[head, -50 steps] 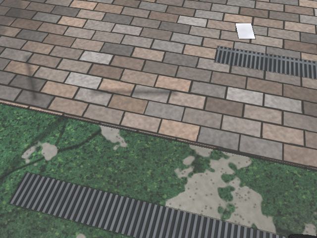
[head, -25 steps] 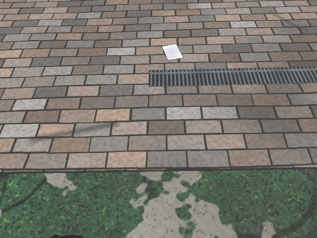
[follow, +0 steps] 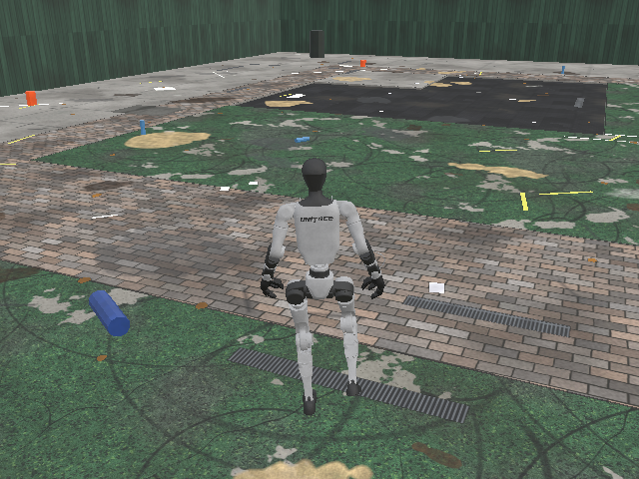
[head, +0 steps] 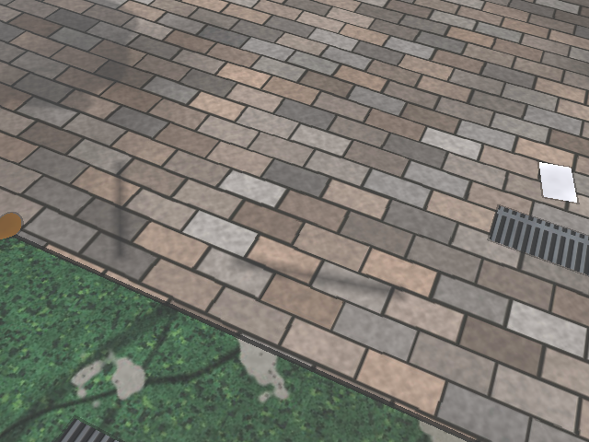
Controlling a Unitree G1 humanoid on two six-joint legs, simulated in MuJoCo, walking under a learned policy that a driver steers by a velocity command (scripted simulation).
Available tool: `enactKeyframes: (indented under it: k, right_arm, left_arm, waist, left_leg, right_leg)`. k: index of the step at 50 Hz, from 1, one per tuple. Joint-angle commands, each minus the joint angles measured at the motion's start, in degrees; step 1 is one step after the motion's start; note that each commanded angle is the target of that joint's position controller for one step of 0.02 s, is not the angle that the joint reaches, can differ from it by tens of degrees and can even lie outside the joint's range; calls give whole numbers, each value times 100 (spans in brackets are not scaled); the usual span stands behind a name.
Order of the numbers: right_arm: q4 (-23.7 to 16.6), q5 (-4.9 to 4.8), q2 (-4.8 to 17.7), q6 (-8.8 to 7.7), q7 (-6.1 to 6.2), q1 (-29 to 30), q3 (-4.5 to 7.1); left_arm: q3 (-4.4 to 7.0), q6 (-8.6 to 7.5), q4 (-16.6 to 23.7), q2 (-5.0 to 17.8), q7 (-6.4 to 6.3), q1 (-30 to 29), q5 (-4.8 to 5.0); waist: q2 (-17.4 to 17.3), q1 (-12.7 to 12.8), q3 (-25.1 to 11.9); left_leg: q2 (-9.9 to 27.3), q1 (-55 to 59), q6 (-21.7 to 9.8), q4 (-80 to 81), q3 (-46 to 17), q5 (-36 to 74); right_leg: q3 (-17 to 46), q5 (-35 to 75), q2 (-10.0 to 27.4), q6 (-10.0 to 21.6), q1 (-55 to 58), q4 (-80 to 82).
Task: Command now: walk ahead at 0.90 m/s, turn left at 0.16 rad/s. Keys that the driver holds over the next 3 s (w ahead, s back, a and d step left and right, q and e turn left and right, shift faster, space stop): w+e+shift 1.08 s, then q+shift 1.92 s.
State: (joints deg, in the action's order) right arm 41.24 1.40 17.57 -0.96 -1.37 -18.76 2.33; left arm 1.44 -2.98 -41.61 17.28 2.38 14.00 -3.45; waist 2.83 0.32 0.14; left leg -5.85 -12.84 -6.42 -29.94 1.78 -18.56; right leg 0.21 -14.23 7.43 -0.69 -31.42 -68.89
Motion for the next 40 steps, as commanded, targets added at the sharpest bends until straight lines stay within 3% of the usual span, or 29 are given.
enactKeyframes:
  k: [1, 3, 5, 9, 12, 14, 15, 16, 17, 18, 19, 20, 21, 23, 24, 27, 28, 30, 32, 33, 34, 35, 36, 37, 38, 39, 40]
  right_arm:
    - [-173, -43, 744, -313, 1, -177, 169]
    - [3, -54, 759, -401, -41, -600, 170]
    - [125, -22, 670, -472, -26, -798, 125]
    - [320, -36, 504, -606, 90, -659, -15]
    - [377, 55, 902, -605, 316, -434, 87]
    - [285, 205, 1181, -394, 450, 24, 205]
    - [164, 207, 1336, -303, 475, 582, 273]
    - [77, 196, 738, -357, 339, 1068, 122]
    - [-424, 61, -205, -464, 207, 520, -142]
    - [-666, 60, 71, -614, 161, 450, -241]
    - [-631, 137, 447, -713, 101, 690, -231]
    - [-607, 199, 519, -722, 81, 780, -233]
    - [-647, 309, 472, -622, 84, 873, -267]
    - [-713, 381, 378, -336, 69, 905, -346]
    - [-855, 368, 341, -281, 48, 1194, -386]
    - [-1230, 132, 111, -291, -27, 2188, -499]
    - [-1275, 69, 38, -297, -26, 2339, -512]
    - [-1307, 17, 137, -318, 5, 2436, -464]
    - [-1280, 43, 319, -368, 59, 2311, -386]
    - [-1162, 46, 533, -396, 113, 1930, -288]
    - [-954, 12, 799, -432, 182, 1115, -151]
    - [-658, 32, 1084, -469, 273, -129, 7]
    - [-412, 194, 1507, -489, 391, -1478, 188]
    - [-472, 356, 1979, -436, 343, -910, 288]
    - [-570, 268, 1418, -369, 305, -240, 302]
    - [-598, 204, 826, -351, 279, 114, 163]
    - [-450, 216, 579, -346, 248, 140, 105]
  left_arm:
    - [110, 155, 153, 585, 66, -25, 129]
    - [66, 168, 278, 478, 98, -547, 250]
    - [37, 114, 316, 365, 110, -917, 356]
    - [-95, 25, 347, 162, 214, -1185, 316]
    - [-53, 104, 42, 431, 150, -390, 323]
    - [166, 159, -500, 955, 60, 1439, 308]
    - [328, 161, -847, 1198, -2, 2749, 326]
    - [394, 189, -1079, 1230, -96, 2979, 373]
    - [429, 202, -888, 1430, -145, 1991, 226]
    - [439, 203, -627, 1262, -154, 1559, 271]
    - [407, 191, -570, 916, -191, 1364, 275]
    - [362, 161, -579, 728, -191, 1111, 252]
    - [336, 80, -593, 729, -214, 1030, 257]
    - [289, -97, -580, 727, -221, 879, 274]
    - [326, -169, -538, 843, -202, 829, 294]
    - [409, -229, -540, 885, -176, 939, 366]
    - [439, -232, -568, 920, -147, 1065, 409]
    - [511, -213, -602, 1057, -121, 1245, 416]
    - [562, -179, -603, 1132, -171, 1274, 384]
    - [588, -182, -585, 1233, -193, 1227, 356]
    - [629, -189, -546, 1437, -181, 1044, 308]
    - [633, -244, -444, 1439, -163, 649, 284]
    - [428, -320, -231, 637, -185, 447, 253]
    - [192, -306, 199, -46, -175, 1178, 588]
    - [201, -171, 22, 499, -241, 801, 403]
    - [268, -97, 23, 722, -189, 229, 276]
    - [284, -46, 49, 698, -105, -27, 230]
  waist:
    - [-500, -28, 480]
    - [-441, -221, 778]
    - [-383, -364, 874]
    - [-447, -173, 756]
    - [-959, 344, -21]
    - [-1020, 1305, -782]
    - [-890, 2060, -942]
    - [160, 1953, -535]
    - [1532, 605, -587]
    - [777, 577, -1057]
    - [-310, 430, -450]
    - [-904, 101, 77]
    - [-1018, -100, 416]
    - [-958, -383, 790]
    - [-831, -332, 891]
    - [-351, 142, 875]
    - [-233, 322, 728]
    - [-42, 534, 436]
    - [51, 505, 176]
    - [54, 320, -165]
    - [38, -164, -714]
    - [0, -897, -1284]
    - [-866, -1281, -2047]
    - [-2894, -424, -2704]
    - [-1893, -449, -1928]
    - [-1098, -530, -1099]
    - [-598, -470, -604]
  left_leg:
    - [1258, 568, -269, 2303, -1469, 218]
    - [1216, 777, -24, 2456, -912, 1699]
    - [1074, 974, 225, 2497, -249, 2772]
    - [1127, 1183, 575, 2774, 579, 5338]
    - [1448, 2111, 808, 1763, 818, 8799]
    - [1585, 2142, 891, -734, 818, 9832]
    - [1406, 1360, 844, -3099, 820, 9034]
    - [410, -515, 656, -5582, 714, 2978]
    - [-260, -3323, 934, -7412, -175, -1105]
    - [10, -3849, 776, -7093, -1059, -735]
    - [394, -3683, 598, -6323, -1179, -150]
    - [624, -3300, 544, -5636, -1027, 94]
    - [765, -3035, 636, -5288, -980, 6]
    - [1073, -2472, 860, -4250, -743, -77]
    - [1147, -2201, 945, -3573, -525, 182]
    - [1117, -1357, 1057, -1522, -183, 1729]
    - [997, -1116, 1026, -1076, -108, 2245]
    - [792, -964, 937, -531, -80, 2572]
    - [605, -706, 857, 41, -175, 2264]
    - [450, -219, 796, 142, -209, 1857]
    - [390, 661, 729, 139, -239, 1345]
    - [756, 2062, 624, -91, -461, 915]
    - [2126, 3387, 504, -70, -1785, -1221]
    - [3662, 4115, -121, 1344, -5305, -2268]
    - [3316, 3391, -260, 1590, -5278, -3425]
    - [2922, 2595, -126, 1487, -3949, -2643]
    - [2657, 1933, -23, 1474, -2990, -1343]
  right_leg:
    - [-108, 795, 196, 60, -1286, 204]
    - [-178, 1112, 32, 165, -1604, 652]
    - [-67, 1392, -434, 288, -1640, 1185]
    - [-865, 2149, -824, 635, -674, 2631]
    - [-1202, 1902, -1356, 846, 537, 2867]
    - [-1110, 1194, -1678, 1082, 2076, 2880]
    - [-488, 979, -1337, 1496, 3129, 3421]
    - [99, 689, -1016, 1674, 3993, 3377]
    - [2912, 847, 0, 2705, 5083, 3444]
    - [4710, -884, 578, 3030, 5096, 4976]
    - [4657, -1872, 568, 2728, 4183, 5637]
    - [4215, -1650, 384, 2427, 3141, 5837]
    - [3757, -1120, 124, 2279, 2371, 5846]
    - [2954, -772, -363, 2130, 1069, 6050]
    - [2621, -412, -568, 2104, 604, 6189]
    - [2035, 779, -975, 1738, 260, 6238]
    - [2031, 1291, -972, 1601, 488, 6164]
    - [2118, 2227, -844, 1437, 1302, 5873]
    - [2206, 3097, -765, 1224, 2096, 5255]
    - [2226, 3916, -754, 1087, 2398, 4625]
    - [2169, 4312, -796, 957, 2451, 3571]
    - [2060, 3821, -990, 849, 1757, 2168]
    - [1593, 835, -1278, 897, 783, 200]
    - [892, -1570, -1657, 682, -825, -1283]
    - [695, -842, -1033, 779, -1534, -1577]
    - [530, -322, -765, 752, -1566, -1262]
    - [471, -127, -589, 699, -1405, -993]
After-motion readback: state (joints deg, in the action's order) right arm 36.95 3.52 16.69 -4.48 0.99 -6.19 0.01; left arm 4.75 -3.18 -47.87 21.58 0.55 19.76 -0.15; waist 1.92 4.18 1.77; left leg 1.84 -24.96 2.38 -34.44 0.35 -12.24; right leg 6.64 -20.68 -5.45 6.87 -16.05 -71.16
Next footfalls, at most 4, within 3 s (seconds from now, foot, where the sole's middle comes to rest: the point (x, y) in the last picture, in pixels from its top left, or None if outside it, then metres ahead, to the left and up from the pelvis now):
0.30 right None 0.46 -0.03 -0.77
0.72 left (276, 281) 0.92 0.05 -0.77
1.16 right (423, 232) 1.11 -0.38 -0.77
1.60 left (425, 166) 1.40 -0.43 -0.77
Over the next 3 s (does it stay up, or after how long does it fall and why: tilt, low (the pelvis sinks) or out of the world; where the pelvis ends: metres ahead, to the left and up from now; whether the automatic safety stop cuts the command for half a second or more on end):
stays up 1.32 -0.46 0.00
